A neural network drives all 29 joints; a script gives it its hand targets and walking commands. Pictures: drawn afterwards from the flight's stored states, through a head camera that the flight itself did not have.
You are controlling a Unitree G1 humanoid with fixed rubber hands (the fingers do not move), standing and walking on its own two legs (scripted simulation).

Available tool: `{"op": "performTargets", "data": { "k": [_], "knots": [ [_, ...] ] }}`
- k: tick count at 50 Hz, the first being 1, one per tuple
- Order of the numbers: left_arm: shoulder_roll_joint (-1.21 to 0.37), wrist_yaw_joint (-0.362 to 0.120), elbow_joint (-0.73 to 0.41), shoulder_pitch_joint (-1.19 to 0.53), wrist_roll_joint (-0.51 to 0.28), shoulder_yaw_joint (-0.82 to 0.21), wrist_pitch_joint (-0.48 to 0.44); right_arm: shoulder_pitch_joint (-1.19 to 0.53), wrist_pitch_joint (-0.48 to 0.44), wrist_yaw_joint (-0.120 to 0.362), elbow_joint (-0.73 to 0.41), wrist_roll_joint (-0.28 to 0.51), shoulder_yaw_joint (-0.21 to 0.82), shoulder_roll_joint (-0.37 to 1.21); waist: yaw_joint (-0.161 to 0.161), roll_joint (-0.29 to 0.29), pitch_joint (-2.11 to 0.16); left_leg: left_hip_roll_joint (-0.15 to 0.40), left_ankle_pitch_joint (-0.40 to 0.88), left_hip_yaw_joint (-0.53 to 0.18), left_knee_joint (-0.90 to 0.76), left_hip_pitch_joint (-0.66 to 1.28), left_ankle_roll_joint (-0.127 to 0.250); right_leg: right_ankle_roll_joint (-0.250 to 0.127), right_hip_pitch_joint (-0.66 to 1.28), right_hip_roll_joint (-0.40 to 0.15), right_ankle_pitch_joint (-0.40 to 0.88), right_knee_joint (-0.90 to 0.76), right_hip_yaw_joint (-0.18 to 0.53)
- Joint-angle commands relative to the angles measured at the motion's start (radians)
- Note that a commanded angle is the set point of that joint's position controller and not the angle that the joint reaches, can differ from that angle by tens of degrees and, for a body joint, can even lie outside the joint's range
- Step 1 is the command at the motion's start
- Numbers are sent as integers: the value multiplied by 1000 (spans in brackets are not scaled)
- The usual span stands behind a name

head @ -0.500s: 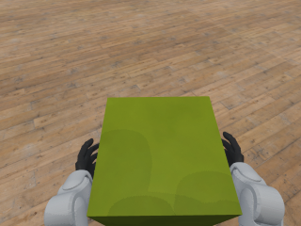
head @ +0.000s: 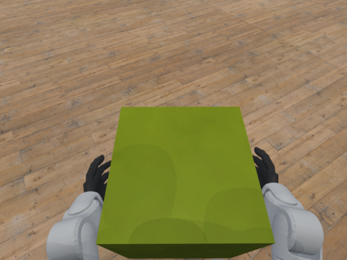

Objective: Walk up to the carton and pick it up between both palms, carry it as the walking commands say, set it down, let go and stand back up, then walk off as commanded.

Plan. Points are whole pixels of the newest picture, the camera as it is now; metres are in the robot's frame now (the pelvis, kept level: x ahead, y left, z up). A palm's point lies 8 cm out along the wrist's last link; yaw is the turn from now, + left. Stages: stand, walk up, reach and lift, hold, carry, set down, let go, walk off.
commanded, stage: carry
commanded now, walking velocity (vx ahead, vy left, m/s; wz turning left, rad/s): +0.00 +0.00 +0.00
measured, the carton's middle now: (180, 188) +0.26 -0.01 +0.03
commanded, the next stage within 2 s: none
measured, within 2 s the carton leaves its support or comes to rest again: neither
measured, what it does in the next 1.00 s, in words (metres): walks ahead: right foot, then left foot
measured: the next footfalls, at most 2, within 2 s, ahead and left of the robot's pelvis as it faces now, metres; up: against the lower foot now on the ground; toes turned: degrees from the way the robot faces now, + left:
right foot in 0.04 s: +0.13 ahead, -0.12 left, +0.00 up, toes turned -8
left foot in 0.20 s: +0.06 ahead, +0.08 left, +0.00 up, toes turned +10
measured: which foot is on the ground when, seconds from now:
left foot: down 0.00-0.10, up 0.12-0.18, down 0.20-0.46, up 0.48-0.58, down 0.60-0.82, up 0.84-1.00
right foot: up 0.00-0.02, down 0.04-0.64, up 0.66-0.78, down 0.80-1.00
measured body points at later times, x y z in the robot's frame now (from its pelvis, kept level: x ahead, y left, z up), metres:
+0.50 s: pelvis +0.23 -0.02 -0.03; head +0.22 -0.02 +0.42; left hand +0.46 +0.16 +0.05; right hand +0.48 -0.18 +0.05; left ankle +0.07 +0.07 -0.68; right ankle +0.09 -0.11 -0.74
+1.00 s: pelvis +0.50 -0.02 -0.04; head +0.50 -0.02 +0.41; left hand +0.72 +0.16 +0.03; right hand +0.76 -0.18 +0.05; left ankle +0.44 +0.08 -0.71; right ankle +0.32 -0.10 -0.74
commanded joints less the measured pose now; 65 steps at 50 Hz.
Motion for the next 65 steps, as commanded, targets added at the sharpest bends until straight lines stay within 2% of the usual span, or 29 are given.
{"op": "performTargets", "data": {
  "k": [1, 3, 6, 9, 12, 18, 20, 21, 22, 24, 27, 28, 30, 31, 35, 38, 39, 40, 41, 46, 49, 51, 52, 54, 57, 62, 63, 64, 65],
  "knots": [
    [-687, -110, -157, -383, -117, -770, -25, -427, 19, 141, -188, 237, 826, 678, 63, -38, -409, 99, 702, -52, 326, -145, -68, -134, 558, -181, 950, -55, 121],
    [-716, -103, -170, -419, -120, -785, -24, -433, 36, 146, -171, 251, 835, 704, 77, -180, -392, -22, -191, -90, 532, -355, -72, -288, 666, -362, 1499, -76, 314],
    [-706, -107, -179, -385, -125, -784, -21, -386, 38, 146, -159, 244, 828, 682, 62, -150, -285, 25, -238, -115, 268, -394, -74, -210, 603, -335, 1386, -88, 262],
    [-699, -115, -163, -449, -148, -807, -8, -358, 36, 136, -87, 196, 775, 700, 35, -87, -263, 56, 263, -94, -89, -42, -59, -43, 303, -216, 862, -31, 83],
    [-718, -134, -194, -494, -198, -861, -3, -313, 15, 118, -62, 158, 733, 706, 31, 146, -299, 251, 1399, -219, 111, 216, 24, 18, 99, -66, 272, 39, 1],
    [-718, -151, -194, -468, -236, -860, -16, -304, 1, 102, -124, 144, 735, 697, 39, 102, -272, 153, 1732, -67, 359, 282, -18, -28, 92, 85, 279, 34, -151],
    [-702, -145, -130, -384, -223, -826, -10, -285, 12, 97, -130, 143, 734, 650, 89, -231, -350, 37, 1024, 38, 647, -298, -80, -120, 706, -69, 1301, 25, 42],
    [-694, -138, -118, -361, -212, -817, -11, -303, 15, 100, -151, 160, 738, 641, 119, -422, -299, -84, -20, 39, 804, -744, -81, -258, 1022, -222, 1872, 46, 254],
    [-673, -128, -89, -348, -198, -806, -3, -303, 28, 104, -113, 157, 739, 628, 120, -368, -232, -75, -477, -46, 845, -877, -41, -279, 1008, -289, 1842, -6, 349],
    [-666, -133, -82, -350, -161, -767, -4, -386, 18, 112, -126, 183, 781, 636, 100, -147, -44, -35, -411, -65, 784, -857, 4, -175, 778, -268, 1560, -110, 293],
    [-652, -121, -160, -474, -146, -782, -16, -416, 25, 141, -90, 211, 792, 648, 42, -77, -52, -19, -67, -83, 263, -315, 9, -106, 290, -193, 1249, 63, 139],
    [-650, -116, -195, -536, -170, -813, -18, -355, 22, 140, -48, 184, 759, 660, -4, -56, -143, -34, 351, -25, 42, -52, 1, -63, 203, -160, 1112, 229, 5],
    [-670, -120, -199, -563, -194, -856, -16, -285, 6, 128, 20, 175, 709, 691, 8, 411, -234, 304, 1603, -584, 8, 155, 208, 52, -77, 156, -292, 722, 19],
    [-672, -135, -228, -579, -226, -873, -13, -265, -7, 117, 10, 166, 696, 717, 13, 276, -269, 335, 1669, -581, 79, 127, 277, 10, 7, 76, -337, 660, 149],
    [-752, -151, -177, -509, -237, -831, -21, -414, -23, 115, -117, 200, 768, 751, 21, 176, -83, 263, 1335, -430, 112, 128, 149, -11, -182, 12, -399, 341, 115],
    [-727, -144, -78, -350, -169, -758, -25, -427, -16, 123, -147, 214, 834, 740, 66, 62, -236, 191, 1438, -184, 301, 88, 80, 4, 133, 9, -137, -84, 17],
    [-678, -136, -70, -322, -157, -724, -26, -403, -6, 117, -128, 208, 833, 705, 75, -129, -311, 138, 1192, -97, 514, -66, 15, -15, 384, -44, 569, -143, 82],
    [-671, -129, -75, -290, -147, -717, -31, -389, -1, 115, -153, 216, 840, 693, 80, -331, -396, 38, 502, -65, 703, -328, -48, -126, 666, -185, 1416, -9, 249],
    [-665, -122, -89, -294, -149, -719, -37, -395, 5, 115, -184, 243, 858, 695, 64, -447, -423, -53, -214, -107, 774, -504, -40, -242, 807, -303, 1830, 15, 388],
    [-659, -126, -150, -416, -148, -760, -42, -410, -1, 126, -119, 232, 841, 696, 98, -182, -42, -69, -351, -25, 639, -850, -21, -156, 757, -224, 1564, -37, 328],
    [-590, -119, -158, -428, -160, -771, -28, -268, 18, 113, 9, 165, 754, 657, 61, -121, -129, -146, -28, 85, 320, -407, -22, -99, 496, -112, 1600, 70, 141],
    [-573, -128, -163, -479, -186, -803, -34, -225, -3, 110, 52, 127, 702, 635, -28, 41, -333, -24, 850, -84, 164, 213, 51, 10, 129, -77, 1235, 534, 32],
    [-610, -130, -197, -495, -213, -844, -36, -193, -8, 102, 46, 135, 689, 653, -25, 379, -404, 270, 1769, -469, 200, 465, 268, 71, -203, 139, -13, 887, 39],
    [-688, -161, -293, -586, -298, -906, -42, -248, -45, 94, -30, 126, 690, 714, -21, 286, -322, 331, 1647, -610, 166, 353, 348, 15, -259, 99, -378, 877, 191],
    [-723, -167, -221, -530, -285, -847, -42, -377, -48, 94, -136, 166, 760, 740, -14, 36, -23, 274, 1248, -563, 158, 235, 201, -31, -494, 51, -500, 718, 205],
    [-628, -134, -11, -306, -129, -684, -50, -429, -30, 109, -148, 214, 830, 646, 75, -16, -272, 119, 1137, -109, 415, -63, 34, -3, 254, 57, 152, -87, -35],
    [-626, -125, -51, -304, -123, -675, -59, -440, -22, 118, -165, 234, 841, 638, 90, -153, -380, 65, 780, -80, 650, -217, -32, -106, 478, -60, 818, -38, 145],
    [-637, -115, -32, -273, -104, -662, -66, -422, -15, 122, -181, 249, 857, 631, 59, -368, -453, -75, -104, -115, 820, -338, -58, -249, 604, -265, 1522, -15, 443],
    [-628, -112, -39, -281, -96, -661, -78, -480, -19, 132, -178, 285, 864, 637, 60, -339, -463, -75, -217, -197, 846, -312, -34, -328, 562, -298, 1616, -21, 521]
  ]
}}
